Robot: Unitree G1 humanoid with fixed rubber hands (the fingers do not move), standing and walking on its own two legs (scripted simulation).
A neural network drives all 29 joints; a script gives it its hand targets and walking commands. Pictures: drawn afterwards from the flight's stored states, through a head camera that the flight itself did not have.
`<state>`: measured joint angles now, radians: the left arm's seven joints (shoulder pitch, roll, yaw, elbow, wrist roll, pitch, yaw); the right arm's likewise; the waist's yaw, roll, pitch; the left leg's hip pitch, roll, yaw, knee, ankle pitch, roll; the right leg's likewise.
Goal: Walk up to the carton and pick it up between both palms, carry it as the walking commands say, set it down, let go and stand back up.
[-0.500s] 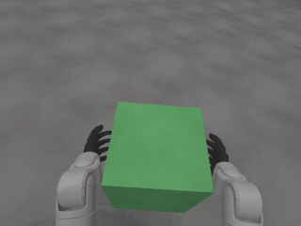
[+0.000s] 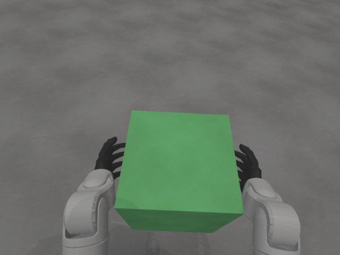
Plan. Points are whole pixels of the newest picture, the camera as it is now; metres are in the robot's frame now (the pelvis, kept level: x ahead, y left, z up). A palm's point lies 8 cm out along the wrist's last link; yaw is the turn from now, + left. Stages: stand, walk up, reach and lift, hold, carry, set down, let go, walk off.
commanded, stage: carry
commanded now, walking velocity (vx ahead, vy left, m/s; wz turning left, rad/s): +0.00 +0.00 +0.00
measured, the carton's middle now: (175, 177) +0.29 +0.00 +0.02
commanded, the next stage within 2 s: none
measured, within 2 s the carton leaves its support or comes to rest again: neither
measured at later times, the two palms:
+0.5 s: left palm (144, 118) +0.40 +0.09 +0.10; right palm (262, 129) +0.40 -0.21 +0.09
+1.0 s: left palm (166, 102) +0.56 +0.03 +0.02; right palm (253, 101) +0.59 -0.26 +0.02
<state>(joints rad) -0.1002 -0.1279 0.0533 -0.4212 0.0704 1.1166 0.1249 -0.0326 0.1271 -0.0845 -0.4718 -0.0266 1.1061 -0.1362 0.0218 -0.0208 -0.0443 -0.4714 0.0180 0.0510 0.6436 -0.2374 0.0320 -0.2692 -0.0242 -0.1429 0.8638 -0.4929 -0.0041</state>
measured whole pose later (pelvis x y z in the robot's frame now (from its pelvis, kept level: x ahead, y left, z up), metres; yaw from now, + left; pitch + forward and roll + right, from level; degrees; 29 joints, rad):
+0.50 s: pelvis +0.15 -0.06 +0.00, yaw +0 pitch +6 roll +3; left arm -0.06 -0.13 0.06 -0.40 0.07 1.12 0.12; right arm -0.04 0.13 -0.07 -0.42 -0.03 1.13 -0.14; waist 0.02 -0.02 -0.15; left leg -0.22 0.02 0.07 0.56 -0.37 -0.03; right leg -0.25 -0.04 -0.14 0.72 -0.44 -0.03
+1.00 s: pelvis +0.32 -0.14 -0.04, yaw +5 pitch +1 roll +5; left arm -0.04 -0.13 0.11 -0.20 0.06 0.89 0.09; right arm -0.05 0.13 -0.06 -0.23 -0.03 0.94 -0.15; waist 0.02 -0.06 -0.02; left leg -0.28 0.03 0.00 0.91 -0.56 -0.05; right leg -0.35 -0.02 -0.11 0.92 -0.60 -0.07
